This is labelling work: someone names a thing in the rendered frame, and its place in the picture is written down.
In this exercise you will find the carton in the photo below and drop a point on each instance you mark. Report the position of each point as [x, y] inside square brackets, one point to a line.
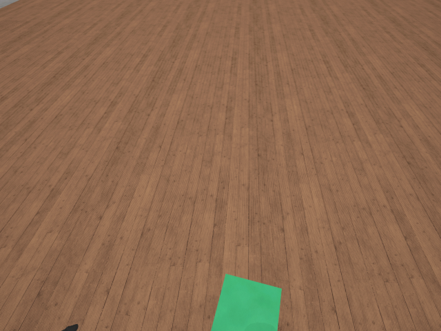
[246, 305]

